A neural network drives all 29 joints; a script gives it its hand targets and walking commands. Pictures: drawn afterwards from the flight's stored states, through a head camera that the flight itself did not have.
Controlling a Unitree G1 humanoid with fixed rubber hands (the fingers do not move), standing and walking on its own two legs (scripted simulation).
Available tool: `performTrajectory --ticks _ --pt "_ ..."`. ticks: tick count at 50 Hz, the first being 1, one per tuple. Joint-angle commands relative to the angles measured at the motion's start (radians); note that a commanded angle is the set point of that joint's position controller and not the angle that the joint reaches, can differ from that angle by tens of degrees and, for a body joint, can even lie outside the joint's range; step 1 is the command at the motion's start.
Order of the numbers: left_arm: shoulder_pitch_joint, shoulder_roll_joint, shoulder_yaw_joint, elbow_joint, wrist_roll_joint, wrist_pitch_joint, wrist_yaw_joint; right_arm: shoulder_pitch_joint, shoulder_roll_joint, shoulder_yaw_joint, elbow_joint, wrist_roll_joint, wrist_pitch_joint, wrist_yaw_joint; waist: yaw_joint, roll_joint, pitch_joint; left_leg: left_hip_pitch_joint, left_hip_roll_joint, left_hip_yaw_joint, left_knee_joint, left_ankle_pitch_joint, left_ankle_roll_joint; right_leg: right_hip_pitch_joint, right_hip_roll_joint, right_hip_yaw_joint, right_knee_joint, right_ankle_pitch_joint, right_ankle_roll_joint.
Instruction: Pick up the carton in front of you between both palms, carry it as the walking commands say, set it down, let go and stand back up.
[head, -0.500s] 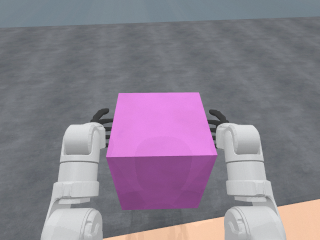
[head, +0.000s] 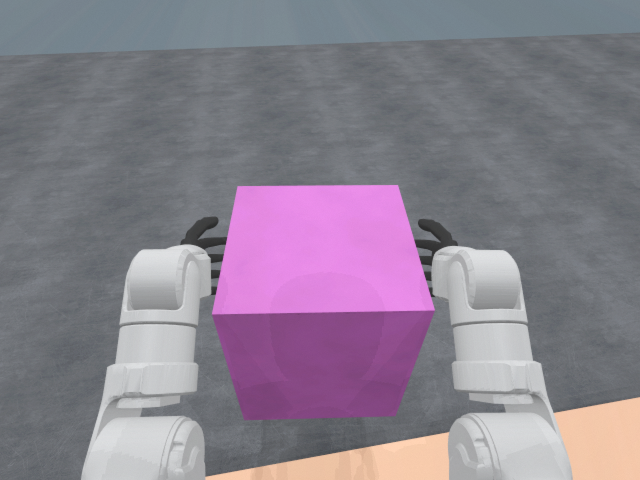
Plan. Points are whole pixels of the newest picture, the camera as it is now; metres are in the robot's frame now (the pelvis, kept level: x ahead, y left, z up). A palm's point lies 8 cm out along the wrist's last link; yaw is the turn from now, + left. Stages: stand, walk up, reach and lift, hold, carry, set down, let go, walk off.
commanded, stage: carry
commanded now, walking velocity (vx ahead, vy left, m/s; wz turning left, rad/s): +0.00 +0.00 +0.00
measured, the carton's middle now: (319, 305) +0.35 +0.00 +0.05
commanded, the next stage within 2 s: none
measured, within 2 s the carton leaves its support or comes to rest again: neither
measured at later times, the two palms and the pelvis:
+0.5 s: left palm (194, 269) +0.35 +0.15 +0.13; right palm (445, 270) +0.35 -0.15 +0.13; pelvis +0.00 +0.00 +0.00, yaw +0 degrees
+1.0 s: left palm (195, 269) +0.35 +0.15 +0.13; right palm (446, 271) +0.35 -0.15 +0.13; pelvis +0.00 +0.00 +0.00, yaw +0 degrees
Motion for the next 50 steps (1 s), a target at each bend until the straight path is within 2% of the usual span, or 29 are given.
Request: performTrajectory --ticks 1,50 --pt "-0.721 -1.130 -0.579 -0.116 -0.438 -0.020 -0.242 -0.739 1.111 0.573 -0.123 0.426 -0.039 0.230 0.001 -0.003 -0.389 0.234 0.097 -0.120 -0.025 0.117 0.030 0.043 -0.152 0.141 -0.109 0.236 -0.003" --pt "-0.720 -1.128 -0.579 -0.117 -0.439 -0.021 -0.242 -0.736 1.111 0.574 -0.123 0.426 -0.039 0.228 0.002 -0.003 -0.390 0.228 0.095 -0.118 -0.025 0.115 0.026 0.043 -0.155 0.132 -0.108 0.236 -0.001"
